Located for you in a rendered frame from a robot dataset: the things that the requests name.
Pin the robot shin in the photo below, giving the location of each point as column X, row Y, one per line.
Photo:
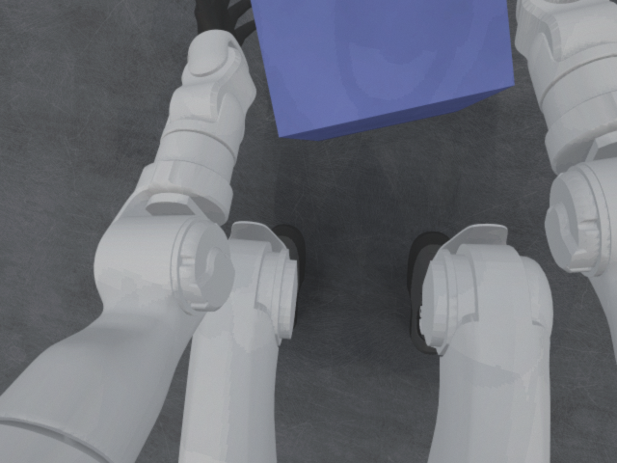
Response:
column 538, row 284
column 256, row 231

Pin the left robot upper arm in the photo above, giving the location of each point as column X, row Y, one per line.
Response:
column 95, row 396

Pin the robot right forearm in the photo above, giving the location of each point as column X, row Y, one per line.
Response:
column 571, row 52

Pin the robot left shin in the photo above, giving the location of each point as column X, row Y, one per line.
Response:
column 256, row 231

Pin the left robot hand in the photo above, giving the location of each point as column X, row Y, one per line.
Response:
column 215, row 15

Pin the right robot upper arm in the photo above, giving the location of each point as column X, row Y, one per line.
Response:
column 581, row 229

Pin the robot right shin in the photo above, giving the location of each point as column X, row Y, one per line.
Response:
column 538, row 284

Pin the carton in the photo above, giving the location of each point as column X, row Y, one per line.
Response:
column 340, row 67

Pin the robot left forearm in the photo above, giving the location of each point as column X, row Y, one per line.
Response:
column 199, row 145

